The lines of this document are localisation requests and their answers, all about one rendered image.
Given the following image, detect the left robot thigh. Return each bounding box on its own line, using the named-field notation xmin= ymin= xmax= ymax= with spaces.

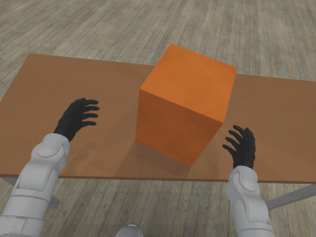
xmin=115 ymin=226 xmax=143 ymax=237

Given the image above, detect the robot right hand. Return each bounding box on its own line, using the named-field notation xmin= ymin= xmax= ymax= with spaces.
xmin=222 ymin=125 xmax=256 ymax=169

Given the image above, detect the table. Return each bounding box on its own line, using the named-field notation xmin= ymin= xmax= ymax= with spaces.
xmin=0 ymin=53 xmax=316 ymax=209

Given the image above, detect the robot left hand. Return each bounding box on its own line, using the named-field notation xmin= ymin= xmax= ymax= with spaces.
xmin=53 ymin=98 xmax=100 ymax=142

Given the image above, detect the carton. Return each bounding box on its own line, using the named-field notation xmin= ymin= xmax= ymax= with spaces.
xmin=135 ymin=43 xmax=237 ymax=167

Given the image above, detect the left robot forearm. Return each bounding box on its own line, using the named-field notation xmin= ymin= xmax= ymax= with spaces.
xmin=0 ymin=133 xmax=70 ymax=237

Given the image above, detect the right robot forearm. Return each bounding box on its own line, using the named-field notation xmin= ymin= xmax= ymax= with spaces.
xmin=224 ymin=165 xmax=276 ymax=237

